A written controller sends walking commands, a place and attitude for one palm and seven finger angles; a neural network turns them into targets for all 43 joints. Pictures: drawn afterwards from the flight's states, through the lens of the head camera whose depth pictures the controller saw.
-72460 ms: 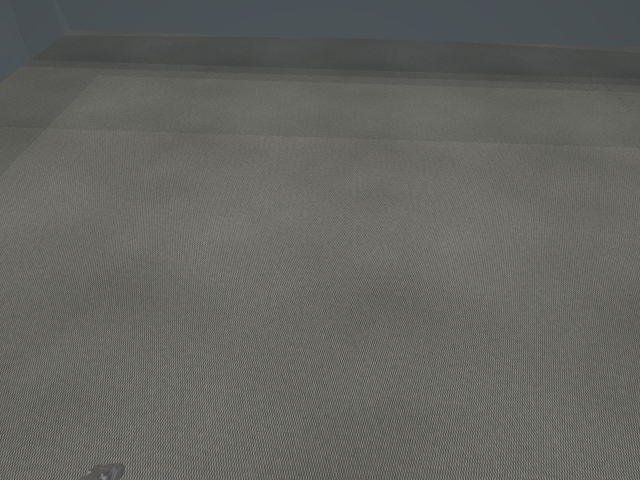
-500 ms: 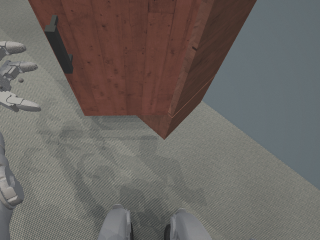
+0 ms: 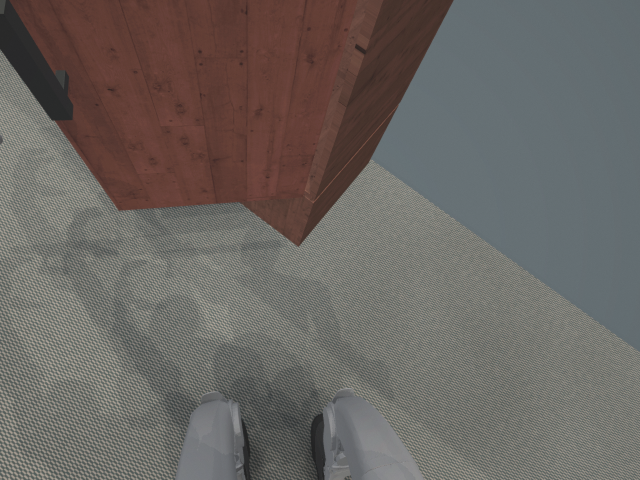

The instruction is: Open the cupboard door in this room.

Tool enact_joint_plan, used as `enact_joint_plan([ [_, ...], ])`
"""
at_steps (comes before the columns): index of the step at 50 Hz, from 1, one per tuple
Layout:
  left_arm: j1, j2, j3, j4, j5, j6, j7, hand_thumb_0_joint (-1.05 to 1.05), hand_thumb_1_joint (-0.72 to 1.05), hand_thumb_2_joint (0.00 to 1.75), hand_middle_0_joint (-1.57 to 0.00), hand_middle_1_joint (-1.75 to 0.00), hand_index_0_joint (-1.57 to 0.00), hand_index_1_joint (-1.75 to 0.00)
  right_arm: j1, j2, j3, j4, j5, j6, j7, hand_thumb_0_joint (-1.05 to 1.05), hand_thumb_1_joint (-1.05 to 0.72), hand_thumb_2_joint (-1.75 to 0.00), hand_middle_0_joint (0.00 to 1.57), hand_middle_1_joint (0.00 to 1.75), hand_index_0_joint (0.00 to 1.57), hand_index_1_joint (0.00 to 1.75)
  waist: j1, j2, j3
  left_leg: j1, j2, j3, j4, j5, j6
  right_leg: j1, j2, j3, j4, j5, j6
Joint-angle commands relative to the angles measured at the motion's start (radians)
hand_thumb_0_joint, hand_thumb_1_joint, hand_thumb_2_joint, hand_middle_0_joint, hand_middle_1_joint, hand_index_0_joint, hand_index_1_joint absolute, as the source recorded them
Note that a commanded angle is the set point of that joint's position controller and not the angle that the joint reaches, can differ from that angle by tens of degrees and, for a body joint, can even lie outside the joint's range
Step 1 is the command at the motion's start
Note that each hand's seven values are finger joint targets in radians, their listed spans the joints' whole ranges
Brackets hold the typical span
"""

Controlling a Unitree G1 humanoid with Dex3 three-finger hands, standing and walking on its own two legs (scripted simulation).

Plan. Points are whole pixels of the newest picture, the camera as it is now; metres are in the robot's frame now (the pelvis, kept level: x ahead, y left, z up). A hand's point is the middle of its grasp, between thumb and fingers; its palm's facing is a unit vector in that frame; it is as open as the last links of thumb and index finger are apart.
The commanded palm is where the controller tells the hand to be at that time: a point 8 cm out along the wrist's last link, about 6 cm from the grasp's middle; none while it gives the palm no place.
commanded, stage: move the hooked fingers beside the handle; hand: left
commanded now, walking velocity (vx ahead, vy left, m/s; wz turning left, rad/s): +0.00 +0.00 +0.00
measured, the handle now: (34, 51) +0.57 +0.26 +0.08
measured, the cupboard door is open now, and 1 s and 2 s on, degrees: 46 46 45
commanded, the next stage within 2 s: slide the fingers in behind the handle in 0.78 s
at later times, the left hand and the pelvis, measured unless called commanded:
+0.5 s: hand out of the picture +0.52 +0.33 +0.09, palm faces +0.08 -1.00 +0.00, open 14.0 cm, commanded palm +0.51 +0.35 +0.08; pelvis +0.01 +0.01 +0.01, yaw +0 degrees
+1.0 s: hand out of the picture +0.52 +0.32 +0.08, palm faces +0.08 -1.00 -0.01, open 14.0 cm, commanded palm +0.52 +0.34 +0.08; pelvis +0.00 +0.00 +0.00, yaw +0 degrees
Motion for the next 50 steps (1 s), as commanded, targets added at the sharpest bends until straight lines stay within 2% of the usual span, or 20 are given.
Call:
enact_joint_plan([
  [1, -0.391, 0.342, 0.017, -0.189, -0.004, -0.045, -0.006, 0.00, -0.50, 0.30, -0.30, -1.20, -0.30, -1.20, 0.207, -0.215, -0.075, -0.030, -0.001, 0.000, -0.021, 0.00, -0.90, -0.90, 0.20, 0.30, 0.20, 0.30, -0.004, 0.255, -0.523, 0.564, -0.021, -0.105, -0.106, 0.413, -0.011, 0.027, 0.034, 0.034, -0.104, 0.231, -0.023],
  [4, -0.335, 0.366, 0.059, -0.224, -0.014, -0.045, -0.020, 0.00, -0.50, 0.30, -0.30, -1.20, -0.30, -1.20, 0.221, -0.216, -0.083, -0.037, -0.005, 0.007, -0.012, 0.00, -0.90, -0.90, 0.20, 0.30, 0.20, 0.30, 0.026, 0.282, -0.609, 0.630, -0.020, -0.115, -0.101, 0.522, -0.022, 0.048, 0.038, 0.026, -0.092, 0.286, -0.026],
  [6, -0.303, 0.371, 0.072, -0.225, -0.015, -0.032, -0.025, 0.00, -0.50, 0.30, -0.30, -1.20, -0.30, -1.20, 0.226, -0.216, -0.087, -0.037, -0.005, 0.015, -0.009, 0.00, -0.90, -0.90, 0.20, 0.30, 0.20, 0.30, 0.026, 0.248, -0.581, 0.615, -0.018, -0.109, -0.104, 0.523, -0.018, 0.058, 0.040, 0.025, -0.100, 0.299, -0.021],
  [12, -0.372, 0.358, 0.080, -0.338, -0.031, -0.063, -0.013, 0.00, -0.50, 0.30, -0.30, -1.20, -0.30, -1.20, 0.231, -0.213, -0.096, -0.019, -0.009, 0.020, 0.001, 0.00, -0.90, -0.90, 0.20, 0.30, 0.20, 0.30, 0.023, 0.312, -0.611, 0.710, -0.011, -0.131, -0.112, 0.559, -0.029, 0.010, 0.045, 0.019, -0.105, 0.278, -0.030],
  [15, -0.328, 0.282, 0.043, -0.337, -0.036, -0.062, -0.008, 0.00, -0.50, 0.30, -0.30, -1.20, -0.30, -1.20, 0.233, -0.206, -0.102, -0.010, -0.009, 0.024, 0.010, 0.00, -0.90, -0.90, 0.20, 0.30, 0.20, 0.30, 0.021, 0.314, -0.607, 0.762, -0.009, -0.138, -0.124, 0.595, -0.036, 0.000, 0.046, 0.014, -0.125, 0.281, -0.027],
  [20, -0.286, 0.252, 0.019, -0.267, -0.037, -0.038, -0.008, 0.00, -0.50, 0.30, -0.30, -1.20, -0.30, -1.20, 0.223, -0.204, -0.098, -0.013, -0.005, 0.030, 0.007, 0.00, -0.90, -0.90, 0.20, 0.30, 0.20, 0.30, 0.014, 0.262, -0.521, 0.693, -0.017, -0.122, -0.141, 0.521, -0.026, 0.021, 0.046, 0.016, -0.142, 0.270, -0.027],
  [22, -0.293, 0.278, 0.038, -0.252, -0.039, -0.045, -0.001, 0.00, -0.50, 0.30, -0.30, -1.20, -0.30, -1.20, 0.216, -0.206, -0.094, -0.019, -0.005, 0.025, 0.002, 0.00, -0.90, -0.90, 0.20, 0.30, 0.20, 0.30, 0.014, 0.235, -0.491, 0.648, -0.021, -0.116, -0.141, 0.488, -0.020, 0.041, 0.047, 0.019, -0.139, 0.267, -0.030],
  [24, -0.308, 0.265, 0.023, -0.277, -0.036, -0.061, 0.004, 0.00, -0.50, 0.30, -0.30, -1.20, -0.30, -1.20, 0.210, -0.202, -0.094, -0.022, -0.006, 0.024, 0.004, 0.00, -0.90, -0.90, 0.20, 0.30, 0.20, 0.30, 0.016, 0.276, -0.512, 0.670, -0.021, -0.112, -0.137, 0.502, -0.024, 0.032, 0.045, 0.022, -0.137, 0.271, -0.028],
  [26, -0.297, 0.292, 0.042, -0.266, -0.035, -0.073, 0.008, 0.00, -0.50, 0.30, -0.30, -1.20, -0.30, -1.20, 0.206, -0.206, -0.096, -0.023, -0.007, 0.020, 0.002, 0.00, -0.90, -0.90, 0.20, 0.30, 0.20, 0.30, 0.014, 0.248, -0.503, 0.645, -0.020, -0.109, -0.135, 0.487, -0.022, 0.053, 0.045, 0.024, -0.134, 0.271, -0.029],
  [27, -0.319, 0.280, 0.036, -0.283, -0.044, -0.085, 0.004, 0.00, -0.50, 0.30, -0.30, -1.20, -0.30, -1.20, 0.203, -0.204, -0.094, -0.022, -0.007, 0.018, 0.002, 0.00, -0.90, -0.90, 0.20, 0.30, 0.20, 0.30, 0.013, 0.275, -0.513, 0.664, -0.021, -0.111, -0.129, 0.514, -0.025, 0.037, 0.046, 0.023, -0.126, 0.279, -0.033],
  [32, -0.307, 0.263, 0.022, -0.254, -0.049, -0.083, -0.011, 0.00, -0.50, 0.30, -0.30, -1.20, -0.30, -1.20, 0.194, -0.206, -0.092, -0.028, -0.003, 0.018, 0.000, 0.00, -0.90, -0.90, 0.20, 0.30, 0.20, 0.30, 0.016, 0.268, -0.508, 0.658, -0.023, -0.113, -0.125, 0.497, -0.025, 0.029, 0.044, 0.022, -0.121, 0.266, -0.033],
  [34, -0.300, 0.290, 0.040, -0.249, -0.045, -0.077, -0.014, 0.00, -0.50, 0.30, -0.30, -1.20, -0.30, -1.20, 0.193, -0.210, -0.095, -0.026, -0.003, 0.018, -0.001, 0.00, -0.90, -0.90, 0.20, 0.30, 0.20, 0.30, 0.018, 0.256, -0.532, 0.646, -0.021, -0.113, -0.118, 0.500, -0.024, 0.040, 0.042, 0.024, -0.117, 0.275, -0.029],
  [36, -0.332, 0.277, 0.022, -0.252, -0.045, -0.073, -0.015, 0.00, -0.50, 0.30, -0.30, -1.20, -0.30, -1.20, 0.190, -0.208, -0.091, -0.022, -0.003, 0.019, -0.003, 0.00, -0.90, -0.90, 0.20, 0.30, 0.20, 0.30, 0.003, 0.241, -0.515, 0.622, -0.020, -0.109, -0.112, 0.468, -0.017, 0.033, 0.041, 0.025, -0.118, 0.265, -0.024],
  [38, -0.345, 0.304, 0.037, -0.283, -0.041, -0.084, -0.012, 0.00, -0.50, 0.30, -0.30, -1.20, -0.30, -1.20, 0.192, -0.212, -0.091, -0.023, -0.004, 0.019, -0.004, 0.00, -0.90, -0.90, 0.20, 0.30, 0.20, 0.30, 0.021, 0.294, -0.554, 0.671, -0.019, -0.124, -0.116, 0.500, -0.030, 0.014, 0.041, 0.021, -0.108, 0.256, -0.031],
  [39, -0.364, 0.267, 0.006, -0.291, -0.038, -0.085, -0.008, 0.00, -0.50, 0.30, -0.30, -1.20, -0.30, -1.20, 0.193, -0.207, -0.090, -0.018, -0.004, 0.021, -0.002, 0.00, -0.90, -0.90, 0.20, 0.30, 0.20, 0.30, 0.010, 0.312, -0.553, 0.693, -0.016, -0.129, -0.116, 0.499, -0.032, -0.017, 0.040, 0.020, -0.107, 0.246, -0.031],
  [41, -0.372, 0.264, 0.008, -0.255, -0.043, -0.076, -0.004, 0.00, -0.50, 0.30, -0.30, -1.20, -0.30, -1.20, 0.191, -0.210, -0.088, -0.012, -0.004, 0.019, -0.004, 0.00, -0.90, -0.90, 0.20, 0.30, 0.20, 0.30, -0.007, 0.253, -0.515, 0.642, -0.016, -0.129, -0.114, 0.438, -0.024, -0.014, 0.040, 0.020, -0.113, 0.228, -0.027],
  [44, -0.370, 0.293, 0.024, -0.259, -0.039, -0.072, -0.005, 0.00, -0.50, 0.30, -0.30, -1.20, -0.30, -1.20, 0.195, -0.210, -0.085, -0.013, -0.003, 0.015, -0.007, 0.00, -0.90, -0.90, 0.20, 0.30, 0.20, 0.30, 0.005, 0.276, -0.555, 0.644, -0.019, -0.124, -0.109, 0.460, -0.023, 0.006, 0.039, 0.023, -0.107, 0.243, -0.028],
  [46, -0.363, 0.262, 0.000, -0.264, -0.038, -0.065, -0.005, 0.00, -0.50, 0.30, -0.30, -1.20, -0.30, -1.20, 0.193, -0.205, -0.084, -0.013, -0.004, 0.017, -0.004, 0.00, -0.90, -0.90, 0.20, 0.30, 0.20, 0.30, 0.004, 0.276, -0.544, 0.640, -0.019, -0.120, -0.110, 0.447, -0.021, 0.005, 0.040, 0.024, -0.113, 0.240, -0.026],
  [48, -0.357, 0.292, 0.027, -0.287, -0.037, -0.070, 0.002, 0.00, -0.50, 0.30, -0.30, -1.20, -0.30, -1.20, 0.201, -0.207, -0.086, -0.016, -0.005, 0.018, -0.004, 0.00, -0.90, -0.90, 0.20, 0.30, 0.20, 0.30, 0.019, 0.298, -0.583, 0.670, -0.018, -0.128, -0.112, 0.495, -0.028, 0.013, 0.040, 0.020, -0.103, 0.257, -0.030],
  [50, -0.353, 0.249, 0.006, -0.280, -0.043, -0.063, 0.005, 0.00, -0.50, 0.30, -0.30, -1.20, -0.30, -1.20, 0.202, -0.201, -0.088, -0.010, -0.006, 0.018, 0.001, 0.00, -0.90, -0.90, 0.20, 0.30, 0.20, 0.30, 0.008, 0.269, -0.565, 0.661, -0.016, -0.127, -0.112, 0.473, -0.024, 0.012, 0.042, 0.019, -0.112, 0.253, -0.026],
])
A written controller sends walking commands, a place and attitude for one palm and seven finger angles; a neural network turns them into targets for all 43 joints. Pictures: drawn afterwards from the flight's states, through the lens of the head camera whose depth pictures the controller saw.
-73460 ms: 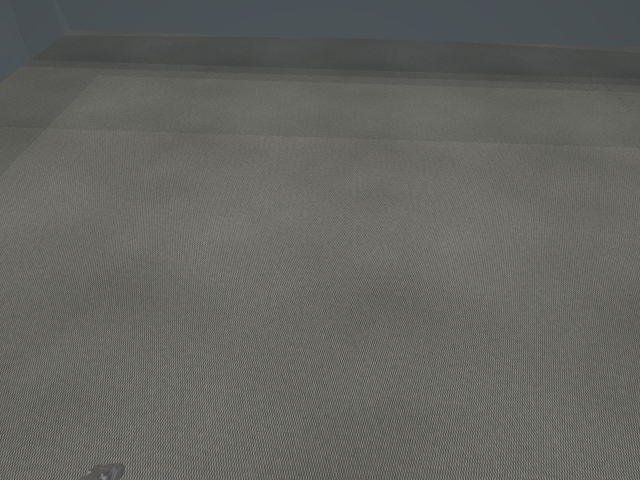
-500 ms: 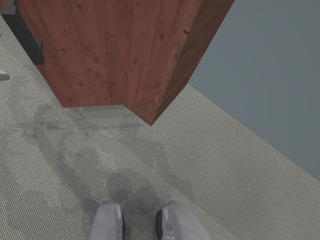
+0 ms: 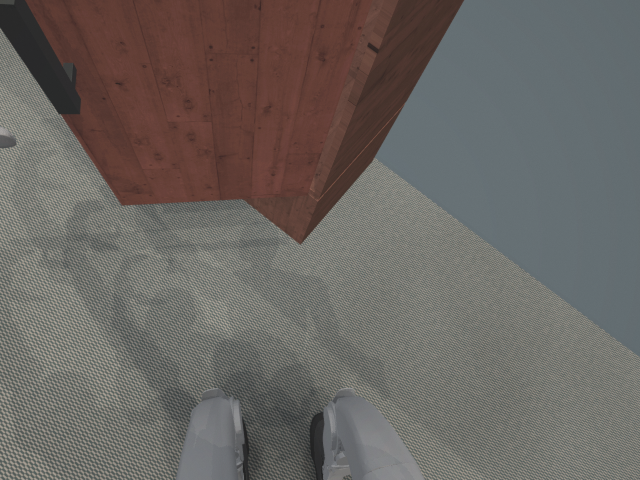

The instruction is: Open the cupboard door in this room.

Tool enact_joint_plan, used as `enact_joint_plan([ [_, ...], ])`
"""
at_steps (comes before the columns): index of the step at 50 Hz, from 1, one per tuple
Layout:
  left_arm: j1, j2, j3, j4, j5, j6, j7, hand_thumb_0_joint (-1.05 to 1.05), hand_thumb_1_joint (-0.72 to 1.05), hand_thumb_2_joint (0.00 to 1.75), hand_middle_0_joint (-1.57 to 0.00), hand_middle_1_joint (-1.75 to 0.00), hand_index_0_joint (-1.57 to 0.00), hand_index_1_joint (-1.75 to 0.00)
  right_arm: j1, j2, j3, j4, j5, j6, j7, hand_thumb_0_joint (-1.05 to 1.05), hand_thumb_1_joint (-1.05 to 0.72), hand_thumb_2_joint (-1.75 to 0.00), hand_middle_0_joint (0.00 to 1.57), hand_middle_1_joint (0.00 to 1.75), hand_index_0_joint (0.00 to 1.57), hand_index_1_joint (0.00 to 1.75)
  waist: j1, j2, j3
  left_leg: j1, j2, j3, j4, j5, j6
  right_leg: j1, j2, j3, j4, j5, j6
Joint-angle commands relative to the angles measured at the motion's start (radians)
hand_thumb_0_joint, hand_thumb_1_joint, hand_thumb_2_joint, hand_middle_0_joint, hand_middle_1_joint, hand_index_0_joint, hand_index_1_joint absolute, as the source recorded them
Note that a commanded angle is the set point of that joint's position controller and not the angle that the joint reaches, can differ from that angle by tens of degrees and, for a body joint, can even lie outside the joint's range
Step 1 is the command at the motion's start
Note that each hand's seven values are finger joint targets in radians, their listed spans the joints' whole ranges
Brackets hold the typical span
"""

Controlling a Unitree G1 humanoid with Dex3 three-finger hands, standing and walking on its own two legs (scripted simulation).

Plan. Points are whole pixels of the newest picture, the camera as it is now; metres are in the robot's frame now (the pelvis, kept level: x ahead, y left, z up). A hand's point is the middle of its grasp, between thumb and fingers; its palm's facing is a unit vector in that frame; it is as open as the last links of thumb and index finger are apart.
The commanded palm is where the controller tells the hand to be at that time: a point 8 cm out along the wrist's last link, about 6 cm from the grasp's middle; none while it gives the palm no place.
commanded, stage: slide the fingers in behind the handle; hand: left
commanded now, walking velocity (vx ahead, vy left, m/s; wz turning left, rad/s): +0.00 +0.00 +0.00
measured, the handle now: (43, 43) +0.57 +0.25 +0.08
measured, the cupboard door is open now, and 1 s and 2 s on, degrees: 46 45 42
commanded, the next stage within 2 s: close the thumb around the handle in 1.48 s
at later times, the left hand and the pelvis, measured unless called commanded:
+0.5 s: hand out of the picture +0.52 +0.29 +0.09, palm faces +0.11 -0.99 +0.00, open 14.2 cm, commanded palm +0.51 +0.30 +0.08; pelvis +0.00 +0.00 +0.01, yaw +1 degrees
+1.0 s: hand (5, 76) +0.52 +0.28 +0.09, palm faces +0.16 -0.99 +0.01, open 14.8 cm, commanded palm +0.51 +0.26 +0.08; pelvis +0.01 -0.01 +0.01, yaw +3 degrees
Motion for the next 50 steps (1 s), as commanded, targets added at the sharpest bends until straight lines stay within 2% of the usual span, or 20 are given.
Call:
enact_joint_plan([
  [1, -0.376, 0.295, 0.025, -0.231, -0.027, -0.059, 0.005, 0.00, -0.50, 0.30, -0.30, -1.20, -0.30, -1.20, 0.220, -0.222, -0.089, -0.016, 0.000, -0.004, -0.015, 0.00, -0.90, -0.90, 0.20, 0.30, 0.20, 0.30, 0.003, 0.272, -0.562, 0.671, -0.016, -0.109, -0.128, 0.479, -0.024, 0.037, 0.040, 0.031, -0.110, 0.261, -0.030],
  [3, -0.383, 0.294, 0.028, -0.251, -0.027, -0.065, 0.012, 0.00, -0.50, 0.30, -0.30, -1.20, -0.30, -1.20, 0.222, -0.221, -0.089, -0.016, -0.002, -0.003, -0.012, 0.00, -0.90, -0.90, 0.20, 0.30, 0.20, 0.30, 0.008, 0.285, -0.570, 0.695, -0.014, -0.117, -0.133, 0.502, -0.029, 0.023, 0.039, 0.026, -0.107, 0.261, -0.032],
  [5, -0.361, 0.246, 0.006, -0.247, -0.029, -0.062, 0.022, 0.00, -0.50, 0.30, -0.30, -1.20, -0.30, -1.20, 0.223, -0.215, -0.094, -0.015, -0.003, -0.002, -0.008, 0.00, -0.90, -0.90, 0.20, 0.30, 0.20, 0.30, 0.003, 0.273, -0.556, 0.694, -0.016, -0.108, -0.137, 0.487, -0.026, 0.027, 0.040, 0.029, -0.119, 0.261, -0.029],
  [7, -0.351, 0.259, 0.020, -0.240, -0.031, -0.066, 0.034, 0.00, -0.50, 0.30, -0.30, -1.20, -0.30, -1.20, 0.224, -0.217, -0.092, -0.017, -0.002, -0.002, -0.009, 0.00, -0.90, -0.90, 0.20, 0.30, 0.20, 0.30, 0.007, 0.262, -0.530, 0.681, -0.017, -0.111, -0.149, 0.469, -0.026, 0.032, 0.041, 0.028, -0.120, 0.249, -0.034],
  [9, -0.363, 0.252, 0.017, -0.264, -0.026, -0.074, 0.046, 0.00, -0.50, 0.30, -0.30, -1.20, -0.30, -1.20, 0.221, -0.215, -0.095, -0.016, -0.004, -0.003, -0.006, 0.00, -0.90, -0.90, 0.20, 0.30, 0.20, 0.30, 0.011, 0.271, -0.548, 0.687, -0.017, -0.109, -0.152, 0.457, -0.027, 0.042, 0.039, 0.029, -0.121, 0.244, -0.032],
  [11, -0.342, 0.202, -0.011, -0.249, -0.027, -0.073, 0.058, 0.00, -0.50, 0.30, -0.30, -1.20, -0.30, -1.20, 0.222, -0.211, -0.097, -0.014, -0.004, -0.003, -0.004, 0.00, -0.90, -0.90, 0.20, 0.30, 0.20, 0.30, 0.002, 0.247, -0.520, 0.682, -0.018, -0.106, -0.159, 0.446, -0.025, 0.042, 0.038, 0.029, -0.131, 0.244, -0.031],
  [13, -0.339, 0.221, 0.010, -0.245, -0.033, -0.082, 0.064, 0.00, -0.50, 0.30, -0.30, -1.20, -0.30, -1.20, 0.222, -0.214, -0.098, -0.013, -0.004, -0.005, -0.004, 0.00, -0.90, -0.90, 0.20, 0.30, 0.20, 0.30, 0.008, 0.241, -0.531, 0.670, -0.020, -0.099, -0.155, 0.457, -0.023, 0.061, 0.038, 0.034, -0.130, 0.258, -0.030],
  [20, -0.356, 0.141, -0.059, -0.225, -0.028, -0.093, 0.075, 0.00, -0.50, 0.30, -0.30, -1.20, -0.30, -1.20, 0.216, -0.208, -0.098, 0.000, -0.002, -0.006, -0.005, 0.00, -0.90, -0.90, 0.20, 0.30, 0.20, 0.30, -0.015, 0.226, -0.481, 0.652, -0.023, -0.094, -0.162, 0.409, -0.020, 0.048, 0.037, 0.040, -0.141, 0.238, -0.031],
  [21, -0.393, 0.121, -0.078, -0.245, -0.030, -0.096, 0.076, 0.00, -0.50, 0.30, -0.30, -1.20, -0.30, -1.20, 0.216, -0.206, -0.098, 0.006, -0.004, -0.009, -0.004, 0.00, -0.90, -0.90, 0.20, 0.30, 0.20, 0.30, -0.023, 0.243, -0.485, 0.662, -0.023, -0.097, -0.163, 0.405, -0.020, 0.037, 0.035, 0.038, -0.139, 0.235, -0.030],
  [23, -0.393, 0.137, -0.057, -0.265, -0.031, -0.107, 0.080, 0.00, -0.50, 0.30, -0.30, -1.20, -0.30, -1.20, 0.224, -0.209, -0.103, 0.011, -0.007, -0.010, -0.004, 0.00, -0.90, -0.90, 0.20, 0.30, 0.20, 0.30, -0.011, 0.266, -0.541, 0.719, -0.021, -0.108, -0.159, 0.463, -0.028, 0.035, 0.034, 0.034, -0.130, 0.256, -0.035],
  [25, -0.386, 0.085, -0.092, -0.255, -0.033, -0.103, 0.081, 0.00, -0.50, 0.30, -0.30, -1.20, -0.30, -1.20, 0.223, -0.205, -0.105, 0.019, -0.008, -0.010, -0.003, 0.00, -0.90, -0.90, 0.20, 0.30, 0.20, 0.30, -0.021, 0.256, -0.517, 0.722, -0.020, -0.108, -0.161, 0.459, -0.028, 0.023, 0.034, 0.033, -0.139, 0.253, -0.033],
  [28, -0.387, 0.058, -0.102, -0.282, -0.040, -0.111, 0.086, 0.00, -0.50, 0.30, -0.30, -1.20, -0.30, -1.20, 0.221, -0.201, -0.109, 0.022, -0.009, -0.013, 0.001, 0.00, -0.90, -0.90, 0.20, 0.30, 0.20, 0.30, -0.012, 0.270, -0.555, 0.747, -0.023, -0.108, -0.159, 0.479, -0.029, 0.029, 0.035, 0.033, -0.136, 0.261, -0.035],
  [32, -0.420, -0.030, -0.159, -0.290, -0.039, -0.115, 0.106, 0.00, -0.50, 0.30, -0.30, -1.20, -0.30, -1.20, 0.222, -0.194, -0.112, 0.033, -0.013, -0.017, 0.004, 0.00, -0.90, -0.90, 0.20, 0.30, 0.20, 0.30, -0.034, 0.263, -0.509, 0.766, -0.022, -0.122, -0.169, 0.467, -0.030, -0.010, 0.035, 0.026, -0.142, 0.242, -0.038],
  [36, -0.448, -0.067, -0.194, -0.263, -0.027, -0.109, 0.129, 0.00, -0.50, 0.30, -0.30, -1.20, -0.30, -1.20, 0.218, -0.194, -0.113, 0.045, -0.014, -0.021, 0.005, 0.00, -0.90, -0.90, 0.20, 0.30, 0.20, 0.30, -0.047, 0.236, -0.484, 0.739, -0.025, -0.123, -0.175, 0.402, -0.030, -0.015, 0.032, 0.027, -0.148, 0.218, -0.036],
  [39, -0.468, -0.112, -0.224, -0.283, -0.023, -0.118, 0.139, 0.00, -0.50, 0.30, -0.30, -1.20, -0.30, -1.20, 0.223, -0.189, -0.117, 0.054, -0.020, -0.027, 0.008, 0.00, -0.90, -0.90, 0.20, 0.30, 0.20, 0.30, -0.047, 0.279, -0.524, 0.793, -0.025, -0.136, -0.171, 0.451, -0.037, -0.039, 0.029, 0.025, -0.140, 0.230, -0.041],
  [42, -0.459, -0.114, -0.218, -0.250, -0.027, -0.115, 0.145, 0.00, -0.50, 0.30, -0.30, -1.20, -0.30, -1.20, 0.223, -0.191, -0.114, 0.058, -0.021, -0.030, 0.009, 0.00, -0.90, -0.90, 0.20, 0.30, 0.20, 0.30, -0.054, 0.234, -0.494, 0.753, -0.028, -0.131, -0.169, 0.428, -0.031, -0.026, 0.030, 0.025, -0.143, 0.229, -0.042],
  [44, -0.491, -0.152, -0.258, -0.267, -0.021, -0.116, 0.145, 0.00, -0.50, 0.30, -0.30, -1.20, -0.30, -1.20, 0.218, -0.185, -0.116, 0.063, -0.021, -0.031, 0.011, 0.00, -0.90, -0.90, 0.20, 0.30, 0.20, 0.30, -0.058, 0.272, -0.505, 0.768, -0.028, -0.130, -0.165, 0.430, -0.033, -0.042, 0.028, 0.027, -0.141, 0.227, -0.041],
  [46, -0.492, -0.174, -0.270, -0.274, -0.021, -0.116, 0.149, 0.00, -0.50, 0.30, -0.30, -1.20, -0.30, -1.20, 0.221, -0.184, -0.119, 0.066, -0.023, -0.033, 0.015, 0.00, -0.90, -0.90, 0.20, 0.30, 0.20, 0.30, -0.060, 0.257, -0.517, 0.777, -0.029, -0.134, -0.164, 0.435, -0.033, -0.036, 0.029, 0.024, -0.140, 0.233, -0.042],
  [48, -0.499, -0.179, -0.271, -0.284, -0.023, -0.121, 0.154, 0.00, -0.50, 0.30, -0.30, -1.20, -0.30, -1.20, 0.222, -0.182, -0.120, 0.068, -0.025, -0.034, 0.018, 0.00, -0.90, -0.90, 0.20, 0.30, 0.20, 0.30, -0.057, 0.281, -0.535, 0.793, -0.028, -0.135, -0.159, 0.469, -0.036, -0.041, 0.028, 0.024, -0.135, 0.245, -0.043],
  [50, -0.499, -0.223, -0.303, -0.287, -0.018, -0.121, 0.158, 0.00, -0.50, 0.30, -0.30, -1.20, -0.30, -1.20, 0.222, -0.178, -0.124, 0.072, -0.026, -0.032, 0.022, 0.00, -0.90, -0.90, 0.20, 0.30, 0.20, 0.30, -0.062, 0.268, -0.526, 0.804, -0.028, -0.141, -0.162, 0.467, -0.039, -0.049, 0.029, 0.020, -0.134, 0.240, -0.043],
])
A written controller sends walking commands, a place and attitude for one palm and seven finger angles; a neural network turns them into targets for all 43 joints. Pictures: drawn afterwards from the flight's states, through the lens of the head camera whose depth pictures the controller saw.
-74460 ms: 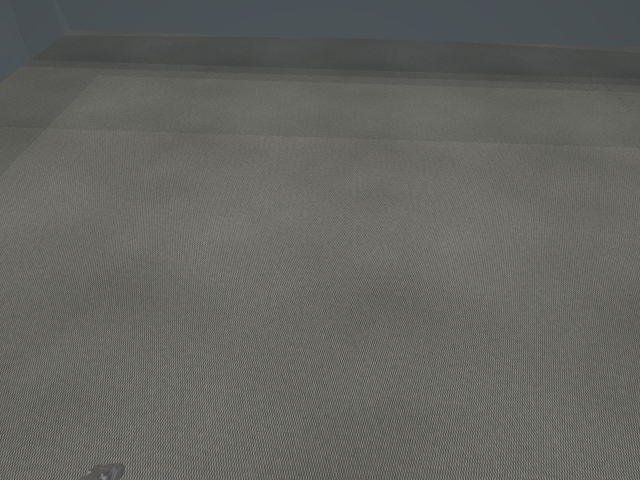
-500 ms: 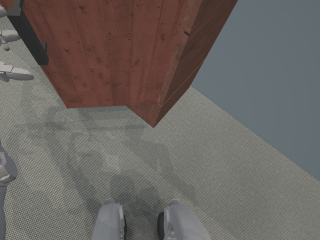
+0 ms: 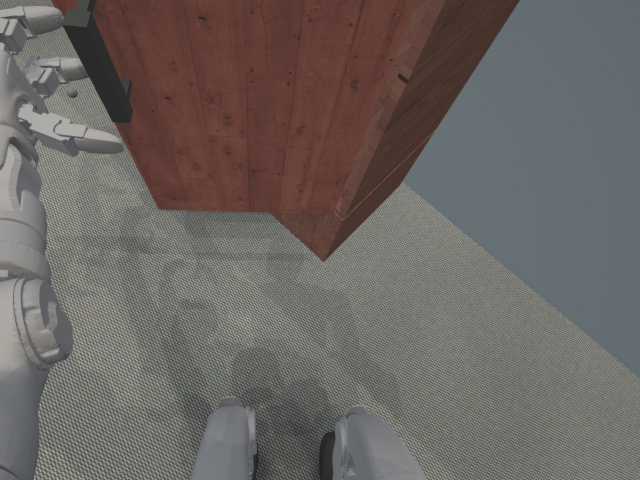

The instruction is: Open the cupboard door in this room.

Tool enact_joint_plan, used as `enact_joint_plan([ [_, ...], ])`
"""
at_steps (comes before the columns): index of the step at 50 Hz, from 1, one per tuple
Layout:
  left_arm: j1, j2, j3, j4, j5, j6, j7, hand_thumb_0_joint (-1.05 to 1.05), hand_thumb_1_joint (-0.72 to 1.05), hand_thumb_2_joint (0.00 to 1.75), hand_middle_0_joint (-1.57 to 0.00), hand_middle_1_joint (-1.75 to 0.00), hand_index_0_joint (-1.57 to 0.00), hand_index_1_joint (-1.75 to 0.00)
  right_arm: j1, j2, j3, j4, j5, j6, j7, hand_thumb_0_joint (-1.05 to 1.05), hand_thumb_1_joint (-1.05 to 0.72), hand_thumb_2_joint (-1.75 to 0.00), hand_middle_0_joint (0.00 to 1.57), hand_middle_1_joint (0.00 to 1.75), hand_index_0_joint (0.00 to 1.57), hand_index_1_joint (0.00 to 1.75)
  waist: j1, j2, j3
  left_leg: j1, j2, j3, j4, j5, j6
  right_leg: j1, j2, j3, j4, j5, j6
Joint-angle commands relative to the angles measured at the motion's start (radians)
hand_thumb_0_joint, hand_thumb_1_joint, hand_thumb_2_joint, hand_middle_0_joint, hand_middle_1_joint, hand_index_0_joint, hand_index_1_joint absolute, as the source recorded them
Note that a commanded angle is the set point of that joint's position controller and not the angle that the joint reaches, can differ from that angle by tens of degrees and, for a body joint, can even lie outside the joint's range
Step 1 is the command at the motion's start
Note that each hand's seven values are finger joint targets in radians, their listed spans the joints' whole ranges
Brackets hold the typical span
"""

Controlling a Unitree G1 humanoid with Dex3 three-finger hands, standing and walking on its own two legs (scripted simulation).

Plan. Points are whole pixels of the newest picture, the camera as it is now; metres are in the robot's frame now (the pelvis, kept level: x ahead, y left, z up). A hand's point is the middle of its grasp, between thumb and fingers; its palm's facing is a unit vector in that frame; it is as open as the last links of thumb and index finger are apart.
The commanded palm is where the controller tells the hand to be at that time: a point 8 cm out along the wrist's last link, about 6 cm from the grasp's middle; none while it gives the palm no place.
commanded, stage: slide the fingers in behind the handle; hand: left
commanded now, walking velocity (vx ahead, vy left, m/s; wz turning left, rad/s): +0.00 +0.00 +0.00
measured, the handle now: (106, 60) +0.58 +0.23 +0.07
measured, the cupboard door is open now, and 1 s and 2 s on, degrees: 45 42 66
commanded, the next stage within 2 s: close the thumb around the handle in 0.48 s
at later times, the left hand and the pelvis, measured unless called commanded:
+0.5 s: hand (122, 90) +0.54 +0.21 +0.07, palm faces +0.06 -1.00 +0.00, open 14.4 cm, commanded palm +0.52 +0.24 +0.07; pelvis +0.00 +0.00 +0.00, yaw -1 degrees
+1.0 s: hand (118, 89) +0.53 +0.21 +0.08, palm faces +0.04 -1.00 -0.02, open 9.2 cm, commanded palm +0.52 +0.25 +0.07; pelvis +0.00 -0.01 +0.00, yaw -2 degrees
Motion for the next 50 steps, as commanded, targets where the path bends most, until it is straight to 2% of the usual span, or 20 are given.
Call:
enact_joint_plan([
  [1, -0.497, -0.028, -0.141, -0.241, 0.043, -0.070, -0.064, 0.00, -0.50, 0.30, -0.30, -1.20, -0.30, -1.20, 0.215, -0.199, -0.082, -0.010, 0.001, -0.004, -0.009, 0.00, -0.90, -0.90, 0.20, 0.30, 0.20, 0.30, -0.112, 0.275, -0.495, 0.741, 0.004, -0.114, -0.119, 0.439, -0.024, -0.125, 0.053, 0.045, -0.108, 0.245, -0.031],
  [4, -0.532, -0.051, -0.163, -0.231, 0.052, -0.069, -0.043, 0.00, -0.50, 0.30, -0.30, -1.20, -0.30, -1.20, 0.215, -0.199, -0.084, 0.000, -0.002, -0.005, -0.006, 0.00, -0.90, -0.90, 0.20, 0.30, 0.20, 0.30, -0.128, 0.268, -0.478, 0.740, 0.006, -0.126, -0.121, 0.418, -0.027, -0.149, 0.051, 0.041, -0.105, 0.235, -0.031],
  [6, -0.539, -0.048, -0.159, -0.221, 0.057, -0.068, -0.031, 0.00, -0.50, 0.30, -0.30, -1.20, -0.30, -1.20, 0.215, -0.200, -0.083, 0.000, -0.004, -0.008, -0.003, 0.00, -0.90, -0.90, 0.20, 0.30, 0.20, 0.30, -0.123, 0.272, -0.465, 0.719, -0.001, -0.121, -0.126, 0.386, -0.023, -0.139, 0.050, 0.043, -0.109, 0.224, -0.033],
  [8, -0.542, -0.007, -0.130, -0.254, 0.063, -0.081, -0.022, 0.00, -0.50, 0.30, -0.30, -1.20, -0.30, -1.20, 0.224, -0.204, -0.084, 0.000, -0.007, -0.006, -0.003, 0.00, -0.90, -0.90, 0.20, 0.30, 0.20, 0.30, -0.108, 0.293, -0.523, 0.757, 0.002, -0.128, -0.122, 0.452, -0.029, -0.129, 0.049, 0.044, -0.099, 0.246, -0.036],
  [10, -0.527, -0.051, -0.160, -0.229, 0.061, -0.076, -0.027, 0.00, -0.50, 0.30, -0.30, -1.20, -0.30, -1.20, 0.219, -0.196, -0.082, 0.000, -0.005, -0.005, 0.001, 0.00, -0.90, -0.90, 0.20, 0.30, 0.20, 0.30, -0.120, 0.257, -0.493, 0.732, -0.001, -0.118, -0.120, 0.434, -0.022, -0.117, 0.051, 0.044, -0.108, 0.249, -0.033],
  [13, -0.506, 0.002, -0.114, -0.227, 0.057, -0.080, -0.028, 0.00, -0.50, 0.30, -0.30, -1.20, -0.30, -1.20, 0.222, -0.202, -0.083, -0.004, -0.004, -0.001, 0.001, 0.00, -0.90, -0.90, 0.20, 0.30, 0.20, 0.30, -0.108, 0.250, -0.511, 0.726, -0.001, -0.113, -0.118, 0.451, -0.019, -0.094, 0.053, 0.047, -0.109, 0.262, -0.034],
  [15, -0.493, -0.012, -0.121, -0.235, 0.052, -0.082, -0.036, 0.00, -0.50, 0.30, -0.30, -1.20, -0.30, -1.20, 0.218, -0.196, -0.081, -0.011, -0.002, 0.000, 0.001, 0.00, -0.90, -0.90, 0.20, 0.30, 0.20, 0.30, -0.099, 0.258, -0.511, 0.722, -0.004, -0.106, -0.121, 0.454, -0.019, -0.075, 0.054, 0.047, -0.109, 0.267, -0.035],
  [18, -0.482, 0.089, -0.012, -0.228, 0.029, -0.082, -0.024, 0.00, -0.50, 0.30, -0.30, -1.20, -0.30, -1.20, 0.219, -0.200, -0.077, -0.027, 0.002, 0.000, -0.003, 0.00, -0.90, -0.90, 0.20, 0.30, 0.20, 0.30, -0.079, 0.222, -0.526, 0.678, -0.007, -0.093, -0.117, 0.454, -0.011, -0.027, 0.055, 0.053, -0.106, 0.280, -0.031],
  [19, -0.446, 0.156, 0.053, -0.190, 0.026, -0.078, -0.013, 0.00, -0.50, 0.30, -0.30, -1.20, -0.30, -1.20, 0.218, -0.203, -0.074, -0.031, 0.004, 0.001, -0.007, 0.00, -0.90, -0.90, 0.20, 0.30, 0.20, 0.30, -0.065, 0.187, -0.506, 0.635, -0.006, -0.084, -0.117, 0.439, -0.007, 0.003, 0.055, 0.056, -0.106, 0.283, -0.030],
  [22, -0.441, 0.258, 0.111, -0.228, 0.064, -0.099, 0.028, 0.00, -0.50, 0.30, -0.30, -1.20, -0.30, -1.20, 0.219, -0.199, -0.062, -0.059, 0.000, 0.001, -0.003, 0.00, -0.90, -0.90, 0.20, 0.30, 0.20, 0.30, -0.042, 0.202, -0.520, 0.570, -0.014, -0.056, -0.105, 0.456, 0.002, 0.077, 0.055, 0.074, -0.089, 0.332, -0.024],
  [24, -0.382, 0.204, 0.069, -0.259, 0.084, -0.119, 0.026, 0.00, -0.50, 0.30, -0.30, -1.20, -0.30, -1.20, 0.211, -0.186, -0.065, -0.072, 0.002, 0.004, 0.005, 0.00, -0.90, -0.90, 0.20, 0.30, 0.20, 0.30, -0.030, 0.256, -0.567, 0.640, -0.009, -0.055, -0.106, 0.522, -0.010, 0.072, 0.056, 0.070, -0.084, 0.365, -0.024],
  [27, -0.310, 0.219, 0.102, -0.218, 0.055, -0.114, 0.002, 0.00, -0.50, 0.30, -0.30, -1.20, -0.30, -1.20, 0.215, -0.196, -0.070, -0.081, 0.008, 0.017, 0.002, 0.00, -0.90, -0.90, 0.20, 0.30, 0.20, 0.30, -0.039, 0.151, -0.526, 0.587, -0.009, -0.045, -0.111, 0.502, 0.001, 0.117, 0.063, 0.075, -0.097, 0.387, -0.020],
  [28, -0.332, 0.197, 0.077, -0.203, 0.045, -0.102, -0.012, 0.00, -0.50, 0.30, -0.30, -1.20, -0.30, -1.20, 0.204, -0.196, -0.068, -0.079, 0.016, 0.020, -0.001, 0.00, -0.90, -0.90, 0.20, 0.30, 0.20, 0.30, -0.053, 0.154, -0.486, 0.554, -0.009, -0.035, -0.115, 0.463, 0.002, 0.111, 0.061, 0.079, -0.105, 0.378, -0.014],
  [29, -0.342, 0.236, 0.106, -0.202, 0.039, -0.095, -0.020, 0.00, -0.50, 0.30, -0.30, -1.20, -0.30, -1.20, 0.208, -0.202, -0.069, -0.078, 0.017, 0.021, -0.005, 0.00, -0.90, -0.90, 0.20, 0.30, 0.20, 0.30, -0.048, 0.140, -0.480, 0.531, -0.009, -0.032, -0.118, 0.429, 0.004, 0.130, 0.060, 0.081, -0.108, 0.364, -0.013],
  [32, -0.348, 0.298, 0.150, -0.223, 0.036, -0.095, -0.029, 0.00, -0.33, 0.37, -0.31, -1.22, -0.31, -1.22, 0.210, -0.206, -0.068, -0.084, 0.016, 0.016, -0.017, 0.00, -0.90, -0.90, 0.20, 0.30, 0.20, 0.30, -0.040, 0.131, -0.506, 0.495, -0.014, -0.023, -0.111, 0.413, 0.012, 0.166, 0.058, 0.096, -0.103, 0.375, -0.013],
  [34, -0.341, 0.264, 0.122, -0.223, 0.043, -0.106, -0.031, 0.00, -0.22, 0.42, -0.32, -1.23, -0.32, -1.23, 0.210, -0.196, -0.068, -0.077, 0.017, 0.015, -0.015, 0.00, -0.90, -0.90, 0.20, 0.30, 0.20, 0.30, -0.036, 0.192, -0.515, 0.544, -0.012, -0.026, -0.108, 0.449, 0.003, 0.127, 0.056, 0.090, -0.098, 0.378, -0.015],
  [39, -0.319, 0.203, 0.090, -0.210, 0.028, -0.105, -0.038, 0.00, 0.06, 0.54, -0.34, -1.26, -0.34, -1.26, 0.215, -0.199, -0.076, -0.065, 0.017, 0.017, -0.014, 0.00, -0.90, -0.90, 0.20, 0.30, 0.20, 0.30, -0.048, 0.180, -0.499, 0.581, -0.006, -0.034, -0.110, 0.467, 0.000, 0.086, 0.057, 0.083, -0.104, 0.368, -0.013],
  [40, -0.303, 0.235, 0.114, -0.199, 0.028, -0.096, -0.038, 0.00, 0.12, 0.56, -0.34, -1.27, -0.34, -1.27, 0.217, -0.205, -0.076, -0.067, 0.017, 0.019, -0.014, 0.00, -0.90, -0.90, 0.20, 0.30, 0.20, 0.30, -0.039, 0.160, -0.494, 0.557, -0.007, -0.031, -0.114, 0.444, 0.002, 0.102, 0.057, 0.084, -0.107, 0.358, -0.013],
  [49, -0.319, 0.248, 0.105, -0.201, 0.041, -0.089, -0.027, 0.00, 0.62, 0.78, -0.38, -1.32, -0.38, -1.32, 0.207, -0.204, -0.072, -0.075, 0.020, 0.020, -0.020, 0.00, -0.90, -0.90, 0.20, 0.30, 0.20, 0.30, -0.040, 0.175, -0.490, 0.542, -0.010, -0.026, -0.113, 0.424, 0.002, 0.101, 0.053, 0.090, -0.106, 0.349, -0.012],
  [50, -0.335, 0.226, 0.087, -0.196, 0.040, -0.086, -0.029, 0.00, 0.68, 0.80, -0.38, -1.33, -0.38, -1.33, 0.205, -0.203, -0.071, -0.074, 0.018, 0.019, -0.019, 0.00, -0.90, -0.90, 0.20, 0.30, 0.20, 0.30, -0.052, 0.173, -0.477, 0.539, -0.009, -0.027, -0.113, 0.411, 0.003, 0.087, 0.053, 0.088, -0.108, 0.338, -0.010],
])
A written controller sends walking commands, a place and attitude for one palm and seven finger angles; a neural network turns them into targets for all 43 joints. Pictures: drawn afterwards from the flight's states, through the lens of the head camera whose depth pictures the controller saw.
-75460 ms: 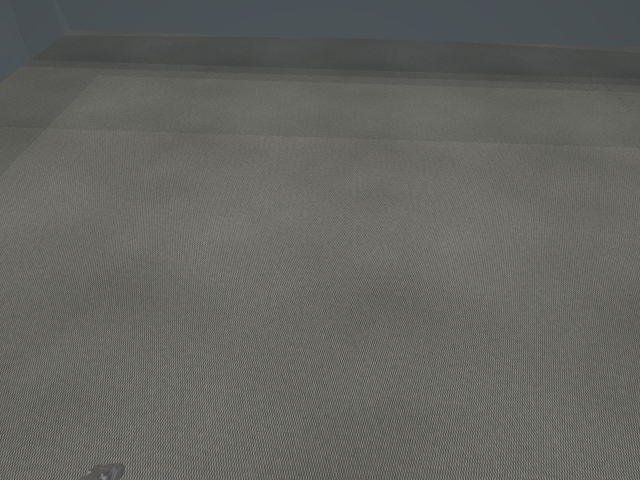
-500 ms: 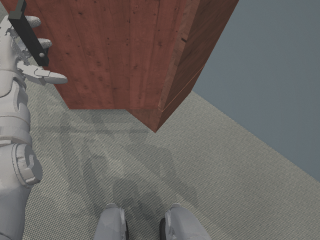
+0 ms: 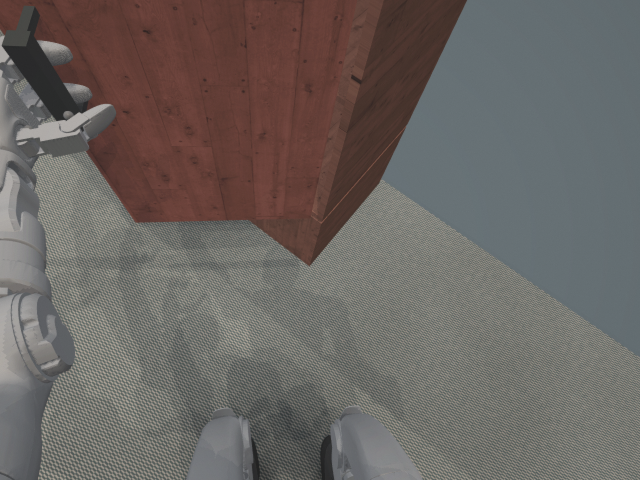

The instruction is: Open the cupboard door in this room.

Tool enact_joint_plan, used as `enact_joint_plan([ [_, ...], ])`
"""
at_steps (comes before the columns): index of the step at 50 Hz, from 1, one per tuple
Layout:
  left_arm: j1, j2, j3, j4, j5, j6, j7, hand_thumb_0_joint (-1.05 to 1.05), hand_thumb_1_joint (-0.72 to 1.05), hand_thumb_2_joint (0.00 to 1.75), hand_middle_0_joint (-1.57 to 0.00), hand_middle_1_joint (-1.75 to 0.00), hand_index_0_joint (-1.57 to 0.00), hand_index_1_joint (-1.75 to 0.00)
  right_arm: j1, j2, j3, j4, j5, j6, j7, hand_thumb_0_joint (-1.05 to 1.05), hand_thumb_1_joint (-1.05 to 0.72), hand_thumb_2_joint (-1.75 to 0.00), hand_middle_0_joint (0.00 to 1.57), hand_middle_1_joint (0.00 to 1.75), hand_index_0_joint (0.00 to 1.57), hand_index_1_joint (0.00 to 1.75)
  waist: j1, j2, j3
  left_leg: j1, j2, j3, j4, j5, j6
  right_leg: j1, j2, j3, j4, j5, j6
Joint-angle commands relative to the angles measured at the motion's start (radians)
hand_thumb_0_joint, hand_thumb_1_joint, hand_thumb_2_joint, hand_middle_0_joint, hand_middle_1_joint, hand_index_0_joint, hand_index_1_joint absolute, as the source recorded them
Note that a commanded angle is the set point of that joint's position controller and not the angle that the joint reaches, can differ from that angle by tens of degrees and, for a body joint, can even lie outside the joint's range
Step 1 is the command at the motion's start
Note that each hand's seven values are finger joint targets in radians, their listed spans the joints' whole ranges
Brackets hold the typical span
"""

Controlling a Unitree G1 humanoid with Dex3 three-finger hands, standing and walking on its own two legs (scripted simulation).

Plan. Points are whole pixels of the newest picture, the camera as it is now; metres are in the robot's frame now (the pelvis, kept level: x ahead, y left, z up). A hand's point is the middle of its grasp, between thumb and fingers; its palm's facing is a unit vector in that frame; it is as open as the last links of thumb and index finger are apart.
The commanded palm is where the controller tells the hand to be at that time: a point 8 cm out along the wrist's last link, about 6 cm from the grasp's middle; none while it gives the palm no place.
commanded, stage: close the thumb around the handle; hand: left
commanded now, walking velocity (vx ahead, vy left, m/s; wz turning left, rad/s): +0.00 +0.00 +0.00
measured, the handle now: (55, 78) +0.58 +0.26 +0.07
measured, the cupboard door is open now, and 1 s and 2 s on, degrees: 42 66 87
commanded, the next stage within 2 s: pull the door open along its arc in 0.28 s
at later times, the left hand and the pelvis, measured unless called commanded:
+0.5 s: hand (70, 116) +0.52 +0.24 +0.07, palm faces +0.06 -1.00 +0.00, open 5.7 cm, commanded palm +0.49 +0.27 +0.07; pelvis +0.00 +0.00 +0.00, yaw +0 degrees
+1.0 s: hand (105, 218) +0.39 +0.19 +0.07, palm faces +0.26 -0.96 +0.07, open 6.2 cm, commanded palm +0.33 +0.25 +0.07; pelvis +0.02 +0.01 +0.02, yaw +0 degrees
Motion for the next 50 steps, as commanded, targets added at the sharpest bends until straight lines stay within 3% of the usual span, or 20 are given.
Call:
enact_joint_plan([
  [1, -0.395, 0.243, -0.002, -0.170, -0.011, -0.055, -0.009, 0.00, 0.73, 0.83, -0.39, -1.33, -0.39, -1.33, 0.194, -0.188, -0.068, -0.029, 0.005, -0.008, -0.017, 0.00, -0.90, -0.90, 0.20, 0.30, 0.20, 0.30, -0.017, 0.129, -0.462, 0.475, -0.037, -0.072, -0.097, 0.403, 0.011, 0.091, 0.032, 0.038, -0.119, 0.330, -0.005],
  [4, -0.409, 0.286, 0.026, -0.192, -0.009, -0.061, -0.012, 0.00, 0.90, 0.90, -0.40, -1.35, -0.40, -1.35, 0.194, -0.193, -0.069, -0.032, 0.002, -0.010, -0.021, 0.00, -0.90, -0.90, 0.20, 0.30, 0.20, 0.30, -0.009, 0.159, -0.503, 0.490, -0.037, -0.072, -0.090, 0.427, 0.010, 0.094, 0.029, 0.041, -0.110, 0.346, -0.006],
  [10, -0.400, 0.283, 0.028, -0.197, -0.013, -0.058, -0.015, 0.00, 0.90, 0.90, -0.40, -1.35, -0.40, -1.35, 0.194, -0.190, -0.067, -0.035, 0.002, -0.008, -0.018, 0.00, -0.90, -0.90, 0.20, 0.30, 0.20, 0.30, -0.008, 0.163, -0.505, 0.497, -0.034, -0.073, -0.087, 0.453, 0.008, 0.097, 0.032, 0.037, -0.105, 0.367, -0.005],
  [14, -0.396, 0.319, 0.057, -0.208, -0.009, -0.054, -0.013, 0.00, 0.90, 0.90, -0.40, -1.35, -0.40, -1.35, 0.197, -0.191, -0.068, -0.037, 0.000, -0.008, -0.019, 0.00, -0.90, -0.90, 0.20, 0.30, 0.20, 0.30, 0.003, 0.169, -0.530, 0.498, -0.035, -0.073, -0.082, 0.473, 0.008, 0.113, 0.032, 0.039, -0.098, 0.386, -0.005],
  [19, -0.366, 0.322, 0.061, -0.171, -0.006, -0.047, -0.010, 0.00, 0.90, 0.90, -0.40, -1.35, -0.40, -1.35, 0.191, -0.190, -0.064, -0.044, 0.003, -0.008, -0.019, 0.00, -0.90, -0.90, 0.20, 0.30, 0.20, 0.30, 0.005, 0.140, -0.488, 0.453, -0.036, -0.068, -0.088, 0.430, 0.009, 0.121, 0.032, 0.040, -0.103, 0.361, -0.005],
  [20, -0.415, 0.231, -0.012, -0.189, -0.012, -0.045, -0.012, 0.00, 0.90, 0.90, -0.40, -1.35, -0.40, -1.35, 0.188, -0.181, -0.062, -0.042, 0.004, -0.011, -0.016, 0.00, -0.90, -0.90, 0.20, 0.30, 0.20, 0.30, -0.023, 0.143, -0.473, 0.461, -0.037, -0.071, -0.090, 0.410, 0.010, 0.089, 0.033, 0.036, -0.106, 0.342, -0.003],
  [21, -0.389, 0.226, -0.003, -0.167, -0.013, -0.042, -0.010, 0.00, 0.90, 0.90, -0.40, -1.35, -0.40, -1.35, 0.191, -0.183, -0.067, -0.040, 0.003, -0.012, -0.015, 0.00, -0.90, -0.90, 0.20, 0.30, 0.20, 0.30, -0.015, 0.129, -0.459, 0.462, -0.034, -0.075, -0.094, 0.393, 0.009, 0.082, 0.034, 0.032, -0.113, 0.320, -0.005],
  [24, -0.337, 0.241, 0.020, -0.224, -0.017, -0.056, -0.006, 0.00, 0.90, 0.90, -0.40, -1.35, -0.40, -1.35, 0.194, -0.187, -0.073, -0.045, 0.000, -0.011, -0.013, 0.00, -0.90, -0.90, 0.20, 0.30, 0.20, 0.30, 0.014, 0.172, -0.537, 0.535, -0.034, -0.079, -0.100, 0.458, 0.001, 0.085, 0.031, 0.027, -0.102, 0.345, -0.010],
  [30, -0.160, 0.177, 0.015, -0.317, -0.051, -0.060, -0.009, 0.00, 0.90, 0.90, -0.40, -1.35, -0.40, -1.35, 0.173, -0.178, -0.083, -0.075, 0.010, -0.002, 0.001, 0.00, -0.90, -0.90, 0.20, 0.30, 0.20, 0.30, 0.056, 0.124, -0.538, 0.558, -0.039, -0.062, -0.130, 0.511, 0.000, 0.170, 0.038, 0.021, -0.117, 0.411, -0.010],
  [33, -0.024, 0.136, 0.008, -0.396, -0.070, -0.058, -0.006, 0.00, 0.90, 0.90, -0.40, -1.35, -0.40, -1.35, 0.151, -0.173, -0.091, -0.100, 0.018, 0.002, 0.007, 0.00, -0.90, -0.90, 0.20, 0.30, 0.20, 0.30, 0.082, 0.117, -0.540, 0.578, -0.043, -0.054, -0.150, 0.543, -0.001, 0.203, 0.038, 0.019, -0.126, 0.437, -0.011],
  [36, 0.142, 0.045, -0.034, -0.477, -0.098, -0.046, 0.001, 0.00, 0.90, 0.90, -0.40, -1.35, -0.40, -1.35, 0.117, -0.163, -0.100, -0.130, 0.029, 0.003, 0.016, 0.00, -0.90, -0.90, 0.20, 0.30, 0.20, 0.30, 0.101, 0.070, -0.486, 0.567, -0.047, -0.038, -0.180, 0.518, 0.000, 0.242, 0.038, 0.014, -0.147, 0.438, -0.010],
  [39, 0.309, -0.027, -0.061, -0.617, -0.132, -0.048, 0.011, 0.00, 0.90, 0.90, -0.40, -1.35, -0.40, -1.35, 0.083, -0.151, -0.107, -0.158, 0.037, -0.006, 0.026, 0.00, -0.90, -0.90, 0.20, 0.30, 0.20, 0.30, 0.131, 0.068, -0.490, 0.591, -0.049, -0.027, -0.199, 0.577, -0.004, 0.300, 0.034, 0.013, -0.152, 0.490, -0.010],
  [41, 0.426, -0.097, -0.104, -0.710, -0.150, -0.047, 0.022, 0.00, 0.90, 0.90, -0.40, -1.35, -0.40, -1.35, 0.049, -0.143, -0.110, -0.180, 0.042, -0.014, 0.033, 0.00, -0.90, -0.90, 0.20, 0.30, 0.20, 0.30, 0.140, 0.073, -0.445, 0.600, -0.048, -0.023, -0.216, 0.580, -0.008, 0.301, 0.032, 0.008, -0.159, 0.482, -0.010],
  [42, 0.466, -0.129, 0.025, -0.776, -0.216, -0.040, 0.161, 0.00, 0.90, 0.90, -0.40, -1.35, -0.40, -1.35, 0.026, -0.111, -0.109, -0.190, 0.031, -0.030, 0.033, 0.00, -0.90, -0.90, 0.20, 0.30, 0.20, 0.30, 0.220, 0.050, -0.425, 0.552, -0.052, -0.020, -0.228, 0.598, -0.014, 0.331, 0.030, -0.001, -0.161, 0.479, -0.007],
  [43, 0.540, -0.222, -0.047, -0.785, -0.200, -0.028, 0.239, 0.00, 0.90, 0.90, -0.40, -1.35, -0.40, -1.35, 0.007, -0.105, -0.105, -0.189, 0.031, -0.043, 0.041, 0.00, -0.90, -0.90, 0.20, 0.30, 0.20, 0.30, 0.196, 0.044, -0.393, 0.544, -0.050, -0.014, -0.237, 0.571, -0.022, 0.322, 0.029, -0.005, -0.158, 0.465, -0.002],
  [44, 0.594, -0.261, -0.061, -0.803, -0.186, -0.022, 0.299, 0.00, 0.90, 0.90, -0.40, -1.35, -0.40, -1.35, -0.002, -0.103, -0.106, -0.185, 0.026, -0.049, 0.048, 0.00, -0.90, -0.90, 0.20, 0.30, 0.20, 0.30, 0.193, 0.013, -0.352, 0.525, -0.049, -0.014, -0.243, 0.544, -0.027, 0.317, 0.026, -0.011, -0.156, 0.448, -0.002],
  [45, 0.628, -0.241, -0.041, -0.857, -0.163, -0.026, 0.358, 0.00, 0.90, 0.90, -0.40, -1.35, -0.40, -1.35, -0.009, -0.108, -0.107, -0.189, 0.019, -0.049, 0.052, 0.00, -0.90, -0.90, 0.20, 0.30, 0.20, 0.30, 0.206, -0.011, -0.365, 0.515, -0.050, -0.015, -0.247, 0.544, -0.029, 0.344, 0.024, -0.009, -0.147, 0.454, -0.005],
  [46, 0.672, -0.267, -0.059, -0.892, -0.137, -0.026, 0.408, 0.00, 0.90, 0.90, -0.40, -1.35, -0.40, -1.35, -0.025, -0.100, -0.106, -0.195, 0.013, -0.048, 0.055, 0.00, -0.90, -0.90, 0.20, 0.30, 0.20, 0.30, 0.211, 0.015, -0.364, 0.520, -0.054, -0.008, -0.249, 0.538, -0.031, 0.355, 0.020, -0.005, -0.144, 0.458, -0.007],
  [47, 0.687, -0.250, -0.046, -0.932, -0.110, -0.033, 0.461, 0.00, 0.90, 0.90, -0.40, -1.35, -0.40, -1.35, -0.034, -0.097, -0.105, -0.196, 0.005, -0.048, 0.056, 0.00, -0.90, -0.90, 0.20, 0.30, 0.20, 0.30, 0.221, 0.015, -0.363, 0.507, -0.057, -0.008, -0.245, 0.528, -0.031, 0.375, 0.018, 0.001, -0.137, 0.463, -0.012],
  [50, 0.762, -0.366, -0.158, -1.017, -0.025, -0.027, 0.581, 0.00, 0.90, 0.90, -0.40, -1.35, -0.40, -1.35, -0.076, -0.073, -0.099, -0.210, -0.010, -0.037, 0.062, 0.00, -0.90, -0.90, 0.20, 0.30, 0.20, 0.30, 0.221, 0.006, -0.351, 0.520, -0.058, -0.006, -0.250, 0.522, -0.034, 0.395, 0.005, 0.005, -0.131, 0.471, -0.015],
])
